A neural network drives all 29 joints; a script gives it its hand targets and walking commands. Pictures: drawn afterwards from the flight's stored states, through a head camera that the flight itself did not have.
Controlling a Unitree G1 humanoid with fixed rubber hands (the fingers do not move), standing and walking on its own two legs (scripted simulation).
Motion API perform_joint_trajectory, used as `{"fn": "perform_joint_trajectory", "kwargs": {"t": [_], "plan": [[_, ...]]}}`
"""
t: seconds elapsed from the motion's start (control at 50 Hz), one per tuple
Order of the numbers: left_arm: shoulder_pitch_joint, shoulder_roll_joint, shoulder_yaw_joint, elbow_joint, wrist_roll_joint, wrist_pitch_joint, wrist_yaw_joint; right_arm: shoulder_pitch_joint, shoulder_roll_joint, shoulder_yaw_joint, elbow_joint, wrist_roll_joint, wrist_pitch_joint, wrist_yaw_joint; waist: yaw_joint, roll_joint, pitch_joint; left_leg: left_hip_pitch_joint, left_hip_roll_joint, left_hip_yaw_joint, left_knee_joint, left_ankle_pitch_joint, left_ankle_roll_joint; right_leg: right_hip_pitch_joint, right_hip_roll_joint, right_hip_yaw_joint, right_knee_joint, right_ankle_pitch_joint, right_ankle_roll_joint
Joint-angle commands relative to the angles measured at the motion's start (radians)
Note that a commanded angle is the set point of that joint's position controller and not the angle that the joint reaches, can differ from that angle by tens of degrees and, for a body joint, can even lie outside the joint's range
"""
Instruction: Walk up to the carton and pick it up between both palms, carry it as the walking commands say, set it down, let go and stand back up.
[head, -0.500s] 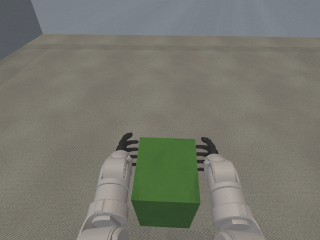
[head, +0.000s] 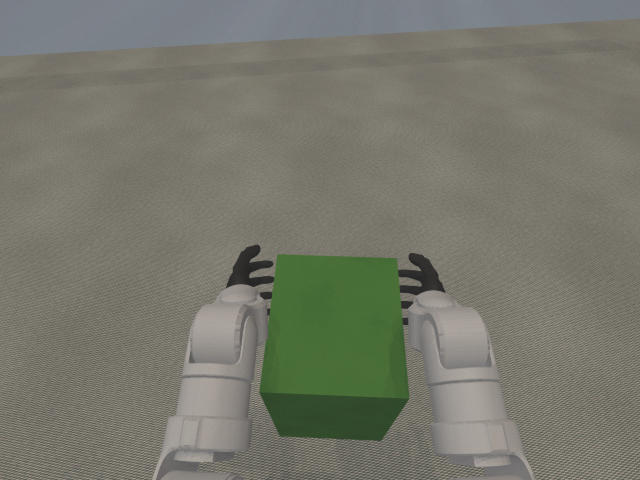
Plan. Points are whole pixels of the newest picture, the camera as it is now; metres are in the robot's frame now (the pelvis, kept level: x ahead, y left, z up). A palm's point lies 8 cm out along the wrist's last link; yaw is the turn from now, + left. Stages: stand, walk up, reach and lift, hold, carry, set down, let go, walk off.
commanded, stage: carry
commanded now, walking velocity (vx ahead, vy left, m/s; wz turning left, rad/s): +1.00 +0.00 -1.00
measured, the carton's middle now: (333, 355) +0.29 +0.01 -0.01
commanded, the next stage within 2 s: none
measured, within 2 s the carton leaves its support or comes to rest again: neither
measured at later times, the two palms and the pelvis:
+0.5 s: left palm (412, 161) +0.63 -0.12 +0.09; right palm (548, 200) +0.51 -0.32 +0.10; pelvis +0.30 -0.08 -0.01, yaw -26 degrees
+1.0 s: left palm (576, 84) +0.98 -0.56 +0.09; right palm out of the picture +0.78 -0.69 +0.08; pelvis +0.71 -0.37 +0.00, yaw -57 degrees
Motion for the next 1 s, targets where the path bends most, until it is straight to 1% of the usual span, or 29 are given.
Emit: {"fn": "perform_joint_trajectory", "kwargs": {"t": [0.0,0.04,0.12,0.16,0.18,0.2,0.22,0.24,0.28,0.32,0.42,0.48,0.52,0.54,0.56,0.58,0.6,0.62,0.64,0.7,0.76,0.82,0.86,0.88,0.9,0.92,0.94,0.96,0.98], "plan": [[-0.483,-0.981,-0.592,-0.084,-0.414,0.108,-0.38,-0.631,1.0,0.589,-0.197,0.456,0.04,0.328,-0.003,-0.164,-0.068,-0.572,-0.033,-0.104,0.247,-0.12,-0.011,0.435,-0.354,0.735,-0.341,-0.189,-0.246],[-0.498,-0.98,-0.576,-0.126,-0.412,0.146,-0.371,-0.64,1.002,0.592,-0.228,0.486,0.076,0.328,-0.013,-0.06,-0.143,-0.487,-0.025,-0.104,0.124,-0.07,-0.012,0.424,-0.282,0.568,-0.287,-0.037,-0.204],[-0.476,-1.007,-0.593,-0.177,-0.412,0.186,-0.362,-0.594,1.028,0.577,-0.263,0.494,0.114,0.319,-0.021,-0.162,-0.198,-0.16,-0.106,-0.008,-0.165,0.068,-0.029,0.281,-0.163,0.373,-0.225,0.094,-0.156],[-0.452,-1.014,-0.589,-0.167,-0.391,0.21,-0.359,-0.557,1.053,0.574,-0.251,0.494,0.133,0.319,-0.053,-0.091,-0.242,0.228,-0.113,0.048,-0.386,0.279,-0.026,0.078,-0.076,0.238,-0.075,0.121,-0.107],[-0.451,-1.018,-0.587,-0.167,-0.382,0.222,-0.362,-0.533,1.049,0.563,-0.242,0.49,0.137,0.319,-0.078,0.085,-0.282,0.466,0.036,-0.136,-0.449,0.123,0.005,-0.144,-0.005,0.143,0.147,0.062,-0.074],[-0.501,-1.033,-0.591,-0.195,-0.402,0.235,-0.372,-0.501,1.033,0.547,-0.217,0.47,0.133,0.316,-0.08,0.362,-0.286,0.658,0.313,-0.586,-0.496,0.021,0.117,-0.476,0.076,0.069,0.377,-0.127,-0.031],[-0.517,-1.034,-0.589,-0.195,-0.41,0.24,-0.38,-0.53,1.056,0.566,-0.243,0.466,0.136,0.309,-0.069,0.258,-0.28,0.699,0.433,-0.647,-0.443,0.075,0.195,-0.573,-0.025,0.077,0.53,-0.163,-0.028],[-0.54,-1.035,-0.608,-0.223,-0.426,0.238,-0.378,-0.546,1.064,0.574,-0.284,0.467,0.14,0.306,-0.073,0.125,-0.251,0.672,0.414,-0.545,-0.421,0.15,0.186,-0.581,-0.068,0.096,0.601,-0.103,-0.027],[-0.537,-1.036,-0.597,-0.217,-0.428,0.246,-0.371,-0.563,1.066,0.562,-0.303,0.485,0.153,0.31,-0.082,0.052,-0.189,0.619,0.36,-0.326,-0.426,0.224,0.13,-0.575,-0.112,0.092,0.584,-0.038,-0.014],[-0.472,-1.039,-0.569,-0.156,-0.399,0.251,-0.361,-0.546,1.047,0.538,-0.284,0.492,0.165,0.323,-0.084,0.114,-0.126,0.601,0.325,-0.163,-0.441,0.356,0.096,-0.566,-0.092,0.018,0.542,-0.031,-0.005],[-0.471,-1.051,-0.549,-0.15,-0.347,0.239,-0.327,-0.587,1.017,0.511,-0.27,0.526,0.184,0.371,-0.071,0.168,-0.017,0.586,0.268,0.079,-0.424,0.691,0.058,-0.518,-0.051,-0.134,0.396,0.039,-0.034],[-0.475,-1.043,-0.556,-0.167,-0.33,0.239,-0.312,-0.579,0.999,0.488,-0.252,0.521,0.193,0.39,-0.035,0.269,-0.041,0.462,0.203,0.266,-0.276,1.282,0.004,-0.195,0.057,-0.298,0.263,0.043,-0.066],[-0.503,-1.037,-0.567,-0.192,-0.342,0.238,-0.317,-0.534,0.993,0.464,-0.23,0.499,0.186,0.39,-0.016,0.335,-0.119,0.412,0.196,0.293,-0.024,1.46,-0.018,0.042,0.127,-0.36,0.215,0.018,-0.068],[-0.538,-1.042,-0.575,-0.22,-0.364,0.234,-0.325,-0.506,0.99,0.458,-0.233,0.488,0.178,0.389,-0.004,0.317,-0.17,0.336,0.19,0.267,0.186,1.461,-0.025,0.222,0.148,-0.327,0.145,0.03,-0.087],[-0.505,-1.052,-0.576,-0.225,-0.378,0.231,-0.334,-0.545,0.978,0.46,-0.27,0.485,0.168,0.386,0.057,0.167,-0.168,0.084,0.136,0.206,0.539,1.031,-0.031,0.448,0.1,-0.154,0.021,0.108,-0.136],[-0.477,-1.063,-0.558,-0.194,-0.368,0.234,-0.347,-0.586,0.995,0.47,-0.277,0.479,0.164,0.389,0.026,-0.04,-0.073,-0.224,-0.003,0.121,0.756,0.144,-0.016,0.499,-0.044,0.132,0.021,0.156,-0.171],[-0.437,-1.051,-0.558,-0.153,-0.374,0.237,-0.361,-0.524,1.016,0.489,-0.228,0.451,0.173,0.381,-0.013,-0.173,-0.22,-0.475,-0.103,-0.08,0.895,-0.055,-0.025,0.663,-0.234,0.726,-0.112,0.312,-0.285],[-0.465,-1.071,-0.568,-0.17,-0.393,0.227,-0.362,-0.557,1.041,0.491,-0.247,0.471,0.162,0.378,-0.016,-0.053,-0.249,-0.485,-0.057,-0.182,0.904,-0.044,-0.02,0.662,-0.236,0.737,-0.072,0.612,-0.303],[-0.429,-1.099,-0.592,-0.121,-0.399,0.228,-0.37,-0.561,1.028,0.484,-0.263,0.452,0.152,0.371,-0.01,-0.078,-0.321,-0.544,-0.033,-0.202,0.851,-0.03,-0.028,0.682,-0.285,0.79,-0.089,0.457,-0.354],[-0.434,-1.174,-0.618,-0.14,-0.434,0.195,-0.39,-0.597,1.063,0.5,-0.346,0.439,0.097,0.348,-0.022,0.011,-0.28,-0.427,0.035,-0.215,0.554,-0.032,-0.042,0.448,-0.215,0.603,-0.115,0.31,-0.276],[-0.47,-1.145,-0.629,-0.224,-0.445,0.173,-0.387,-0.564,1.085,0.519,-0.377,0.448,0.07,0.334,-0.033,-0.041,-0.237,-0.31,-0.004,-0.115,0.26,-0.083,-0.041,0.333,-0.18,0.453,-0.158,0.383,-0.248],[-0.376,-1.077,-0.604,-0.228,-0.417,0.186,-0.382,-0.524,1.077,0.543,-0.376,0.456,0.077,0.326,-0.033,-0.09,-0.202,-0.156,-0.082,-0.014,0.028,0.175,-0.038,0.29,-0.11,0.311,-0.127,0.68,-0.16],[-0.299,-1.043,-0.578,-0.215,-0.379,0.2,-0.383,-0.466,1.064,0.559,-0.363,0.454,0.086,0.327,-0.047,-0.096,-0.242,0.075,-0.186,0.084,-0.115,0.223,-0.029,0.225,-0.051,0.213,0.019,0.999,-0.112],[-0.287,-1.023,-0.576,-0.224,-0.369,0.204,-0.385,-0.45,1.061,0.575,-0.364,0.455,0.09,0.327,-0.071,-0.069,-0.288,0.216,-0.205,0.115,-0.217,0.284,-0.029,0.193,-0.028,0.175,0.173,1.029,-0.089],[-0.299,-1.001,-0.581,-0.239,-0.362,0.209,-0.387,-0.424,1.064,0.589,-0.361,0.455,0.093,0.323,-0.12,0.005,-0.373,0.498,-0.129,0.051,-0.325,0.319,-0.009,0.024,0.004,0.126,0.44,0.885,-0.06],[-0.306,-1.011,-0.603,-0.268,-0.379,0.217,-0.394,-0.413,1.036,0.574,-0.351,0.434,0.093,0.317,-0.121,0.173,-0.437,0.721,0.144,-0.369,-0.391,0.19,0.075,-0.243,0.064,0.06,0.706,0.467,-0.02],[-0.276,-1.022,-0.59,-0.227,-0.384,0.223,-0.41,-0.425,1.032,0.585,-0.339,0.416,0.091,0.307,-0.09,0.323,-0.436,0.832,0.36,-0.707,-0.38,0.535,0.205,-0.465,0.109,0.08,0.86,-0.109,-0.007],[-0.256,-1.034,-0.601,-0.202,-0.392,0.217,-0.416,-0.425,1.03,0.589,-0.379,0.406,0.086,0.298,-0.087,0.13,-0.361,0.816,0.353,-0.553,-0.264,0.859,0.198,-0.493,-0.009,0.151,0.893,-0.127,-0.022],[-0.268,-1.037,-0.604,-0.209,-0.403,0.218,-0.409,-0.445,1.033,0.582,-0.372,0.423,0.094,0.306,-0.091,0.071,-0.334,0.81,0.368,-0.477,-0.261,0.818,0.169,-0.553,-0.065,0.163,0.842,-0.081,-0.019]]}}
